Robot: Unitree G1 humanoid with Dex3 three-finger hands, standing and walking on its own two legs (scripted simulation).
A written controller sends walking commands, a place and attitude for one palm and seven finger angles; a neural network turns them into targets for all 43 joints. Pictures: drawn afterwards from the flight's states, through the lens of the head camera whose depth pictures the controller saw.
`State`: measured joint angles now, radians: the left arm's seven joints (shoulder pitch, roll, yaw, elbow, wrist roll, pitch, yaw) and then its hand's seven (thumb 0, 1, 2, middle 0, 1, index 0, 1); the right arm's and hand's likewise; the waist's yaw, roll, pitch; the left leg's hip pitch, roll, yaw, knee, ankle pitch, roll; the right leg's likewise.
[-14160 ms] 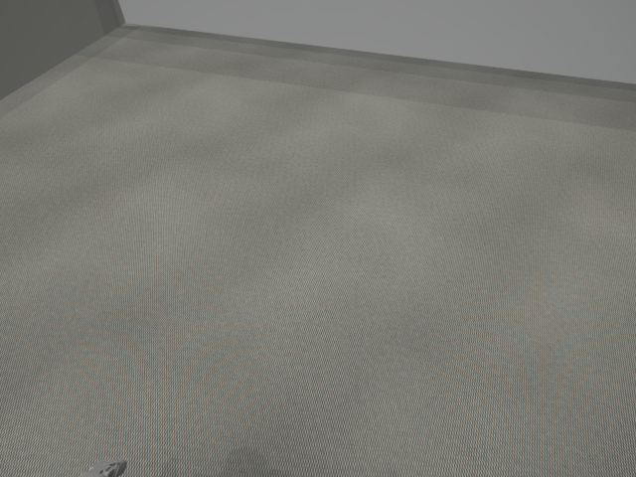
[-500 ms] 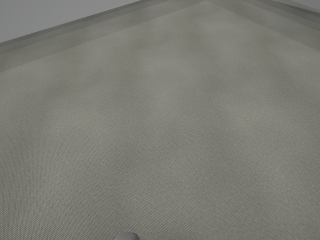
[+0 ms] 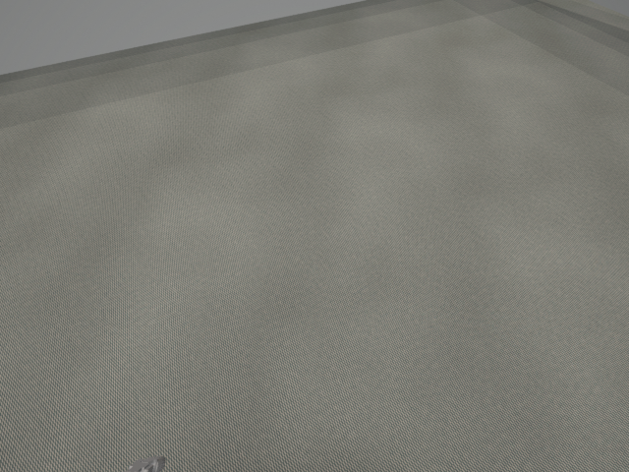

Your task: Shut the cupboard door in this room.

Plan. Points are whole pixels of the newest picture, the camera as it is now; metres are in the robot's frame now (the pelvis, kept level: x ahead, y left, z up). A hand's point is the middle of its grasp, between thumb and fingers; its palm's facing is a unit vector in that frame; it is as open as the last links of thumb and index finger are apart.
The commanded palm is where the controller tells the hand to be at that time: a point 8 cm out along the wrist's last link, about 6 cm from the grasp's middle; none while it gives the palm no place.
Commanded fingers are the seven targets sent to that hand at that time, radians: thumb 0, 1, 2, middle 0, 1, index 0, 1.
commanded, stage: turn or walk to find it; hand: left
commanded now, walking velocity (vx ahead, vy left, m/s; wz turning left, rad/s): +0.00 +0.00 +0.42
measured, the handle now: out of the picture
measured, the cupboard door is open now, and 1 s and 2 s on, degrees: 82 82 82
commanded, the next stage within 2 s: stand and wait in 1.84 s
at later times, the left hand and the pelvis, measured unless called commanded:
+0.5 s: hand out of the picture -0.05 +0.22 -0.18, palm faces +0.29 -0.93 -0.24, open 7.4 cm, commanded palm none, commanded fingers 0.00 0.90 0.90 -0.20 -0.30 -0.20 -0.30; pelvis -0.03 +0.01 -0.01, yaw +14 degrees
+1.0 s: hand out of the picture -0.04 +0.17 -0.14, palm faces +0.44 -0.85 -0.29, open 7.4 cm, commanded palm none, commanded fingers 0.00 0.90 0.90 -0.20 -0.30 -0.20 -0.30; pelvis -0.04 -0.04 +0.01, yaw +26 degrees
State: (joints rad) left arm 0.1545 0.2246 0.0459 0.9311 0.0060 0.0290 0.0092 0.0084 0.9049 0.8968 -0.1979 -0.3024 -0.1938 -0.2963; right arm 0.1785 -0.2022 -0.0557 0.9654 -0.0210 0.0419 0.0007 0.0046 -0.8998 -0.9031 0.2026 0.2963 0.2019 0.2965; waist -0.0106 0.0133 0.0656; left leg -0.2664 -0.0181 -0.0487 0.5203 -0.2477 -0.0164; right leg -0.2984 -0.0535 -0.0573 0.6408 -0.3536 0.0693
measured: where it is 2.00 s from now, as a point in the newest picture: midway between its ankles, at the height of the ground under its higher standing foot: outside the picture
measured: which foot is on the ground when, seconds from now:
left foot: down 0.00-0.02, up 0.04-0.42, down 0.44-0.86, up 0.88-1.00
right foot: up 0.00-0.00, down 0.02-0.44, up 0.46-0.84, down 0.86-1.00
